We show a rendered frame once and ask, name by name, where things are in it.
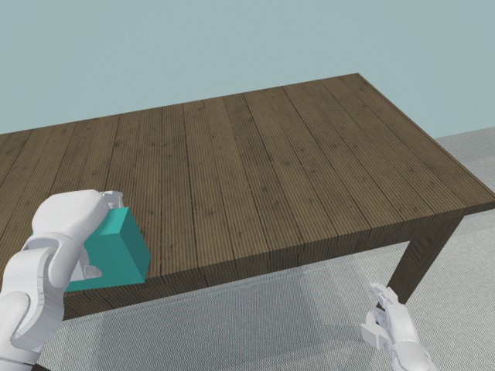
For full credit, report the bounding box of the robot right forearm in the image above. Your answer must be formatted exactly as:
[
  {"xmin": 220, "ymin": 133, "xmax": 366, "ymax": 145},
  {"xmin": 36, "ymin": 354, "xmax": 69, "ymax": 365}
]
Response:
[{"xmin": 391, "ymin": 341, "xmax": 439, "ymax": 371}]

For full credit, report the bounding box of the robot left forearm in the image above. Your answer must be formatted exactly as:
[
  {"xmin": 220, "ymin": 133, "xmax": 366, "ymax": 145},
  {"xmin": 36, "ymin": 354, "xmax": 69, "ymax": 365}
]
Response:
[{"xmin": 0, "ymin": 232, "xmax": 81, "ymax": 371}]

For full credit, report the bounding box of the table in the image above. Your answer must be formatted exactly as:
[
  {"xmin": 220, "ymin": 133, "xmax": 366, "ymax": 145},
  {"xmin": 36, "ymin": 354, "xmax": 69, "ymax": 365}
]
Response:
[{"xmin": 0, "ymin": 73, "xmax": 495, "ymax": 371}]

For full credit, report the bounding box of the right robot hand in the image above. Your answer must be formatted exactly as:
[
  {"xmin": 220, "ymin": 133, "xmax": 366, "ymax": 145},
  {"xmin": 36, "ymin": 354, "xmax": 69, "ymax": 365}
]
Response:
[{"xmin": 361, "ymin": 281, "xmax": 421, "ymax": 354}]

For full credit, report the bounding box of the sponge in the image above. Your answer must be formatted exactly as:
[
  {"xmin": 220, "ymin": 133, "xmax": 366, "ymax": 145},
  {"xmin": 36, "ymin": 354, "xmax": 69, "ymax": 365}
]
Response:
[{"xmin": 31, "ymin": 207, "xmax": 151, "ymax": 292}]

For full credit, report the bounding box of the left robot hand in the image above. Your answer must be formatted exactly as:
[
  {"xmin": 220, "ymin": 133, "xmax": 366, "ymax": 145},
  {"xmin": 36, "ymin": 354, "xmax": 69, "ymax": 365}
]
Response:
[{"xmin": 32, "ymin": 189, "xmax": 124, "ymax": 281}]

